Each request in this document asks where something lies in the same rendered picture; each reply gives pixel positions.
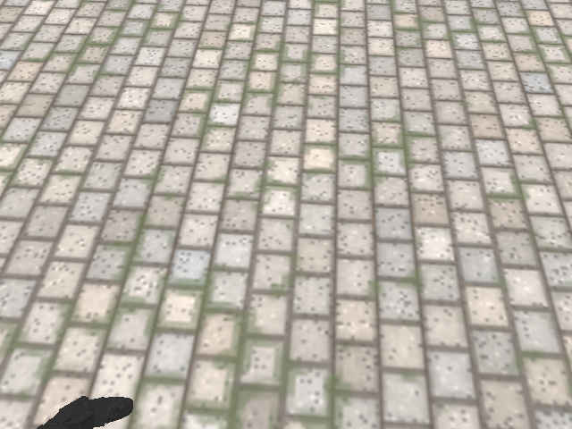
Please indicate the left robot hand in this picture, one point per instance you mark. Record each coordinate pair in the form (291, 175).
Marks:
(87, 414)

